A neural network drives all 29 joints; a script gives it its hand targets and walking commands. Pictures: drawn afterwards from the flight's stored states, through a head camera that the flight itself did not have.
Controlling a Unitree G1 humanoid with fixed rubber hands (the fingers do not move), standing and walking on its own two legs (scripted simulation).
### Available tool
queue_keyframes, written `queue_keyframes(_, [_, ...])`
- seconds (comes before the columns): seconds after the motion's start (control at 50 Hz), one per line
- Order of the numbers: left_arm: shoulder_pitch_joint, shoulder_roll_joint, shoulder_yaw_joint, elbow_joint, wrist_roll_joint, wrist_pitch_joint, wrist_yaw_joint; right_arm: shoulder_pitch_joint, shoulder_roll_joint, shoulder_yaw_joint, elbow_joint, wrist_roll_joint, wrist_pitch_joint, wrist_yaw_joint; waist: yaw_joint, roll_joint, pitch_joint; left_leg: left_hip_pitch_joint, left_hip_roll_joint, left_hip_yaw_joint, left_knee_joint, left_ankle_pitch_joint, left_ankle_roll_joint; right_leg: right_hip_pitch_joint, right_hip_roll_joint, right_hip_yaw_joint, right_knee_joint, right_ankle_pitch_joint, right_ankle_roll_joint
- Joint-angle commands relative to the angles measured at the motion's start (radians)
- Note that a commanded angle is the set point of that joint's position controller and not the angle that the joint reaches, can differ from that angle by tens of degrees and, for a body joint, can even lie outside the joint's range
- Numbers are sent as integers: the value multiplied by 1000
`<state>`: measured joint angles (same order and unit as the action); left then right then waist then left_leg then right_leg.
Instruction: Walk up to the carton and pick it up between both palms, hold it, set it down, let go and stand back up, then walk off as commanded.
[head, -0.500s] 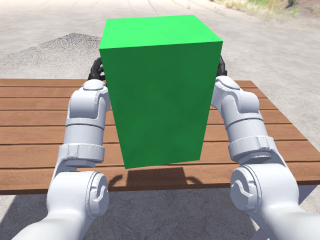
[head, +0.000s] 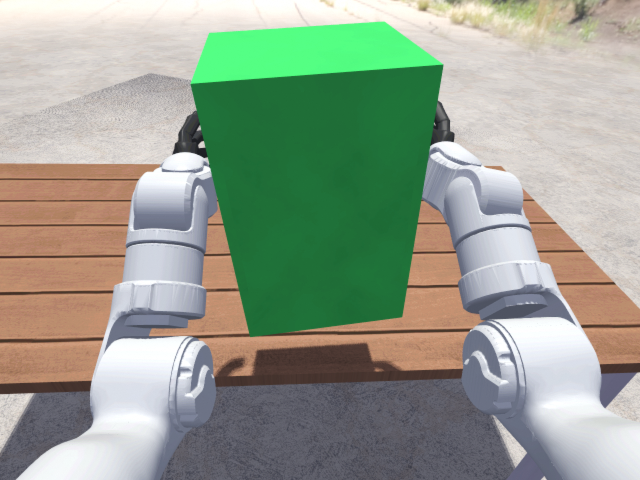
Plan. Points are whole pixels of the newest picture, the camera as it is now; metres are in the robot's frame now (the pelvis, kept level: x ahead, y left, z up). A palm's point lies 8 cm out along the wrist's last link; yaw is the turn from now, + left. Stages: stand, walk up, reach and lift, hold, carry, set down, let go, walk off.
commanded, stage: hold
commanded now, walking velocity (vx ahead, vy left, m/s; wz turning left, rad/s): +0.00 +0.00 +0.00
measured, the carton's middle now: (313, 187) +0.37 +0.02 +0.26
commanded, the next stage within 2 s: none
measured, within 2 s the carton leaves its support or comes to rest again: neither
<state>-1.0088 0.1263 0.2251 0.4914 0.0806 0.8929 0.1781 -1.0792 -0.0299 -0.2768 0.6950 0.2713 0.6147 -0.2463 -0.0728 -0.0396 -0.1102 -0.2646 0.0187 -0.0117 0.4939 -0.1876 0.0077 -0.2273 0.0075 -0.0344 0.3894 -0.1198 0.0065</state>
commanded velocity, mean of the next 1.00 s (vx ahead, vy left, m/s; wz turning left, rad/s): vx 0.00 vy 0.00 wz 0.00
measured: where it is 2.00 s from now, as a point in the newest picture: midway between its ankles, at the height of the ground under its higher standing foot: outside the picture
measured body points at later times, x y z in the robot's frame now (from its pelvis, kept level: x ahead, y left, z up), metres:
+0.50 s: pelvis +0.00 +0.00 +0.00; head -0.06 +0.03 +0.45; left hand +0.41 +0.16 +0.28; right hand +0.40 -0.12 +0.30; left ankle +0.05 +0.11 -0.74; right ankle +0.06 -0.13 -0.74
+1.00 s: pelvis +0.00 +0.00 +0.00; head -0.06 +0.03 +0.45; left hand +0.41 +0.16 +0.28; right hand +0.41 -0.12 +0.29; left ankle +0.05 +0.11 -0.74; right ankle +0.06 -0.13 -0.74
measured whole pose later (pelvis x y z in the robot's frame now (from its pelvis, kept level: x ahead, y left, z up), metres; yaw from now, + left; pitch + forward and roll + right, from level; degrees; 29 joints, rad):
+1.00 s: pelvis +0.00 +0.00 +0.00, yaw +0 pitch -2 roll -2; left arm -1.03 0.13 0.23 0.49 0.08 0.90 0.17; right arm -1.10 -0.04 -0.28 0.69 0.27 0.65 -0.26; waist -0.07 -0.04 -0.11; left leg -0.26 0.02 -0.01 0.49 -0.19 0.01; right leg -0.23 0.01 -0.03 0.39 -0.12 0.01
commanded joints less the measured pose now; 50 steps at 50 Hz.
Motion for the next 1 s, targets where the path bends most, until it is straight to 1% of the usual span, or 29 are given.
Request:
queue_keyframes(0.0, [-1205, -728, -418, -360, -258, -117, -153, -1055, 588, 496, -219, 232, 59, 134, -66, 217, -631, 154, -38, -39, -134, 17, -50, 198, 78, 57, -55, 71, 1])
queue_keyframes(0.04, [-1211, -738, -429, -348, -261, -115, -155, -1083, 591, 496, -240, 231, 54, 135, -63, 218, -644, 152, -36, -37, -135, 13, -51, 197, 80, 53, -55, 63, 0])
queue_keyframes(0.06, [-1209, -730, -417, -341, -259, -112, -157, -1074, 590, 496, -223, 233, 60, 135, -59, 213, -632, 145, -37, -37, -138, 1, -48, 201, 78, 57, -55, 56, -1])
queue_keyframes(0.08, [-1216, -736, -422, -351, -262, -114, -156, -1072, 588, 491, -224, 236, 59, 136, -65, 225, -642, 148, -36, -38, -138, 4, -50, 199, 77, 58, -53, 62, -1])
queue_keyframes(0.18, [-1214, -737, -419, -328, -261, -113, -159, -1084, 584, 479, -218, 228, 60, 136, -66, 217, -644, 145, -33, -40, -140, -8, -51, 196, 78, 56, -57, 49, -2])
queue_keyframes(0.22, [-1214, -731, -419, -339, -260, -113, -160, -1068, 579, 479, -209, 236, 63, 136, -69, 224, -646, 149, -36, -39, -138, 3, -53, 205, 77, 57, -53, 66, -1])
queue_keyframes(0.26, [-1221, -734, -414, -332, -258, -113, -159, -1065, 578, 470, -191, 230, 64, 136, -71, 230, -624, 139, -34, -42, -143, -8, -54, 192, 75, 60, -54, 50, -4])
queue_keyframes(0.32, [-1204, -733, -408, -310, -253, -109, -163, -1065, 573, 465, -184, 225, 65, 138, -68, 224, -614, 128, -34, -42, -147, -17, -51, 199, 75, 59, -54, 50, -2])
queue_keyframes(0.34, [-1205, -725, -395, -307, -251, -112, -166, -1058, 576, 463, -170, 224, 69, 138, -67, 211, -602, 117, -35, -40, -151, -28, -48, 207, 73, 60, -55, 45, -1])
queue_keyframes(0.36, [-1210, -730, -403, -315, -254, -112, -166, -1060, 574, 462, -182, 225, 68, 137, -73, 217, -617, 126, -35, -41, -149, -23, -49, 207, 74, 59, -54, 52, -2])
queue_keyframes(0.44, [-1219, -728, -401, -317, -254, -113, -165, -1078, 575, 462, -189, 230, 65, 138, -65, 225, -630, 134, -35, -42, -146, -14, -50, 201, 74, 59, -53, 49, -2])
queue_keyframes(0.46, [-1215, -727, -401, -322, -253, -113, -166, -1078, 580, 470, -191, 230, 66, 139, -62, 214, -631, 134, -35, -41, -145, -3, -49, 209, 74, 58, -51, 58, 1])
queue_keyframes(0.48, [-1229, -727, -406, -336, -257, -115, -165, -1075, 586, 471, -194, 233, 66, 138, -67, 219, -638, 132, -35, -42, -144, -2, -50, 213, 74, 59, -48, 64, -1])
queue_keyframes(0.52, [-1208, -723, -393, -301, -247, -110, -168, -1067, 576, 466, -176, 226, 70, 136, -63, 209, -600, 119, -36, -42, -150, -25, -46, 202, 73, 60, -54, 44, 1])
queue_keyframes(0.56, [-1210, -724, -393, -300, -247, -113, -170, -1072, 578, 459, -178, 223, 70, 137, -66, 212, -607, 115, -34, -41, -153, -32, -47, 207, 73, 58, -53, 39, -1])
queue_keyframes(0.58, [-1229, -734, -411, -318, -258, -114, -169, -1085, 580, 460, -194, 228, 66, 137, -72, 225, -628, 121, -34, -43, -149, -18, -52, 210, 74, 58, -49, 54, -2])
queue_keyframes(0.62, [-1230, -731, -410, -320, -261, -115, -167, -1087, 580, 464, -195, 229, 66, 137, -69, 218, -635, 131, -32, -45, -145, -13, -52, 205, 75, 59, -48, 55, -2])
queue_keyframes(0.66, [-1222, -727, -395, -309, -250, -113, -165, -1066, 576, 454, -165, 228, 72, 138, -67, 228, -605, 117, -34, -44, -151, -33, -50, 198, 73, 60, -51, 38, -2])
queue_keyframes(0.68, [-1215, -727, -398, -297, -252, -111, -168, -1071, 573, 457, -174, 226, 70, 138, -70, 218, -607, 119, -34, -43, -152, -33, -50, 201, 73, 60, -53, 39, -2])
queue_keyframes(0.7, [-1237, -731, -406, -321, -259, -116, -166, -1079, 580, 459, -180, 229, 67, 140, -71, 226, -633, 125, -33, -44, -151, -22, -51, 204, 73, 59, -49, 49, -3])
queue_keyframes(0.72, [-1226, -730, -403, -317, -258, -116, -164, -1083, 579, 462, -188, 228, 66, 139, -63, 224, -636, 128, -35, -42, -148, -16, -52, 203, 75, 57, -51, 49, -2])
queue_keyframes(0.74, [-1204, -729, -399, -299, -252, -114, -166, -1076, 575, 462, -185, 226, 69, 138, -66, 213, -613, 118, -34, -43, -154, -22, -50, 207, 76, 59, -52, 48, -3])
queue_keyframes(0.78, [-1208, -721, -397, -299, -252, -113, -166, -1083, 582, 467, -188, 229, 68, 136, -62, 213, -624, 119, -36, -41, -148, -15, -48, 211, 72, 63, -52, 61, -1])
queue_keyframes(0.82, [-1224, -732, -411, -321, -263, -114, -166, -1079, 579, 463, -196, 231, 69, 135, -73, 217, -634, 130, -37, -44, -144, -11, -52, 209, 76, 60, -51, 60, 0])
queue_keyframes(0.84, [-1221, -733, -410, -322, -264, -117, -163, -1095, 578, 470, -211, 236, 65, 136, -66, 214, -645, 134, -36, -46, -142, 1, -49, 207, 75, 60, -49, 71, -1])
queue_keyframes(0.92, [-1219, -735, -415, -323, -266, -114, -165, -1079, 574, 461, -203, 234, 71, 133, -76, 225, -642, 134, -36, -45, -141, 6, -58, 208, 76, 59, -48, 71, -2])
queue_keyframes(0.94, [-1217, -735, -412, -317, -264, -115, -164, -1088, 576, 467, -209, 236, 70, 133, -71, 216, -639, 136, -36, -45, -140, 4, -56, 206, 78, 59, -49, 68, 0])
queue_keyframes(0.96, [-1217, -733, -412, -317, -261, -114, -165, -1069, 570, 456, -189, 228, 73, 131, -77, 224, -626, 131, -36, -46, -142, 2, -57, 206, 75, 60, -50, 69, -2])
queue_keyframes(0.98, [-1224, -729, -411, -327, -262, -115, -165, -1070, 581, 464, -193, 234, 73, 130, -74, 219, -631, 130, -36, -43, -142, 0, -56, 212, 76, 60, -49, 76, -1])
